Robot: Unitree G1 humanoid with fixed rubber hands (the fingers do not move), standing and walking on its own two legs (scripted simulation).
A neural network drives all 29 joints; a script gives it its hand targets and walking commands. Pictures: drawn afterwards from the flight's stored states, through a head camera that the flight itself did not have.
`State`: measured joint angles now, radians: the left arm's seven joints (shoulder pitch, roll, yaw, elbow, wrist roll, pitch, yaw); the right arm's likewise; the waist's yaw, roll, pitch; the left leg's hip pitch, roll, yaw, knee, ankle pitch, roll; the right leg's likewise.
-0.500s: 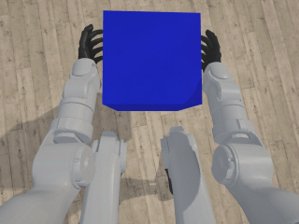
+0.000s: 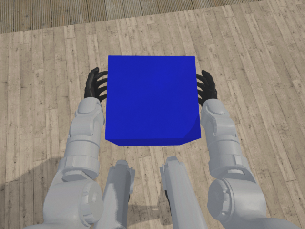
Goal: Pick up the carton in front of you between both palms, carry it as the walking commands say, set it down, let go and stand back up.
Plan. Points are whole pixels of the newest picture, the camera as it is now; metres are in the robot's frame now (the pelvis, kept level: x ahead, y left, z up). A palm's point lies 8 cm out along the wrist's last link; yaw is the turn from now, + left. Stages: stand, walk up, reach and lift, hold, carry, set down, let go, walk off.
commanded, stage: reach and lift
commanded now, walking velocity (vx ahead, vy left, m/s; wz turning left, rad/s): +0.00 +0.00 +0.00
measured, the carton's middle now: (150, 108) +0.43 -0.02 -0.12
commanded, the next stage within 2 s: hold in 1.98 s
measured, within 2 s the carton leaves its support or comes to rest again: neither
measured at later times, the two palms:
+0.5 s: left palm (59, 85) +0.41 +0.14 +0.11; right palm (236, 86) +0.39 -0.16 +0.11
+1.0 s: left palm out of the picture +0.37 +0.15 +0.25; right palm (302, 54) +0.36 -0.15 +0.25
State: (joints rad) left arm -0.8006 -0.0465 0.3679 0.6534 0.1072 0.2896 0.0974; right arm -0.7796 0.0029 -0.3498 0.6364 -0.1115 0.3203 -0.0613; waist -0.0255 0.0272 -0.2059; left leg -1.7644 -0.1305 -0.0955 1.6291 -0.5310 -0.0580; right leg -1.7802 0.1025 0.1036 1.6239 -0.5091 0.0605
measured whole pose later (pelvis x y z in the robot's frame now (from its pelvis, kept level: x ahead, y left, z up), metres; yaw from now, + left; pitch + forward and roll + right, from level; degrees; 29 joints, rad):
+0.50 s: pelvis +0.06 +0.00 +0.15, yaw -1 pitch +23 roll +0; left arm -0.45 -0.12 0.32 0.64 0.14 0.25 0.08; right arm -0.43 0.08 -0.30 0.63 -0.14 0.27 -0.05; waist -0.01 0.02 -0.22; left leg -1.02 -0.10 -0.14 1.07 -0.45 -0.02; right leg -1.03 0.08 0.13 1.06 -0.43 0.03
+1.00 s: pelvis +0.08 +0.00 +0.23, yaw -1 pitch +0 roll +0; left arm -0.23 -0.15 0.25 0.39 0.22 0.55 0.03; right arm -0.22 0.14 -0.23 0.38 -0.22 0.58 -0.03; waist 0.00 0.01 -0.09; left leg -0.22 -0.05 -0.16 0.48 -0.26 -0.01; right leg -0.23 0.05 0.15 0.48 -0.24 0.01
